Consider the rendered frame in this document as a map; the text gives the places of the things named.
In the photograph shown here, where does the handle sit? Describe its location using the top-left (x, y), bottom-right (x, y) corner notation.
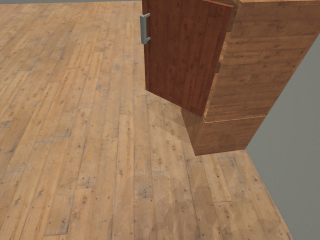
top-left (140, 13), bottom-right (151, 45)

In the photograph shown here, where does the cupboard door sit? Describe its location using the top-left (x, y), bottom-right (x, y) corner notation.
top-left (142, 0), bottom-right (234, 117)

